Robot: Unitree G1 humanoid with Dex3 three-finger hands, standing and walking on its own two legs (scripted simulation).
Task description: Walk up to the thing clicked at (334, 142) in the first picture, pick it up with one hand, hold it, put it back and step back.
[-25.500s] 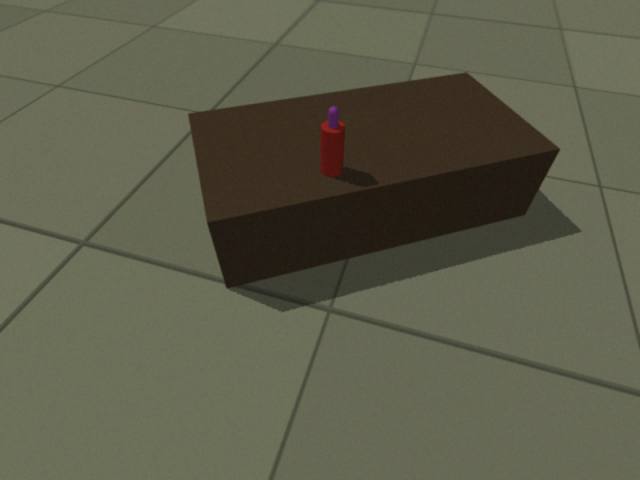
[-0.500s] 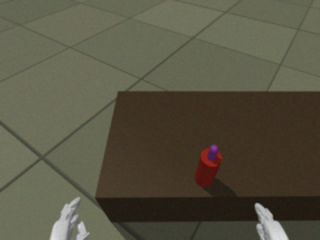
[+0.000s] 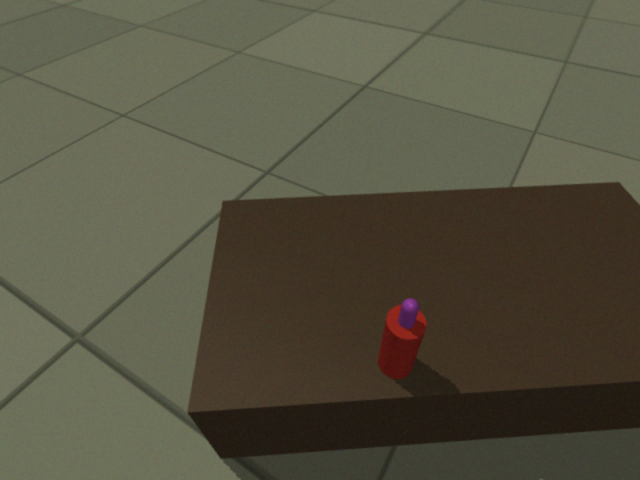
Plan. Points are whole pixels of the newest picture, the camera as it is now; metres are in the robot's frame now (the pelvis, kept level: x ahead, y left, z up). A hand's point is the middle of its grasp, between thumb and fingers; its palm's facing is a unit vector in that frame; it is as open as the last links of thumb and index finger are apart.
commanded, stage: home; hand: right
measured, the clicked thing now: (402, 335) +0.46 -0.16 -0.27
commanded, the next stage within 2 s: stand in 0.32 s
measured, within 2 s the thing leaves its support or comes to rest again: neither
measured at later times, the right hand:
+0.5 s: hand out of the picture +0.04 -0.23 -0.14, palm faces +0.01 +0.94 -0.35, open 17.2 cm
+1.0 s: hand out of the picture +0.07 -0.22 -0.13, palm faces +0.00 +0.94 -0.34, open 7.9 cm
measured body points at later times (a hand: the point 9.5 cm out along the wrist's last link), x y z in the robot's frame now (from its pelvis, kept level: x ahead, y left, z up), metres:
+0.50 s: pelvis -0.01 +0.02 +0.02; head -0.01 +0.03 +0.47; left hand +0.05 +0.30 -0.12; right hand +0.04 -0.28 -0.11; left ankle +0.03 +0.12 -0.72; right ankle -0.01 -0.11 -0.72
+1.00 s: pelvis +0.01 +0.03 +0.02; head +0.01 +0.03 +0.47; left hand +0.06 +0.32 -0.12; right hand +0.07 -0.27 -0.11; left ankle +0.03 +0.12 -0.72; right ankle -0.01 -0.11 -0.72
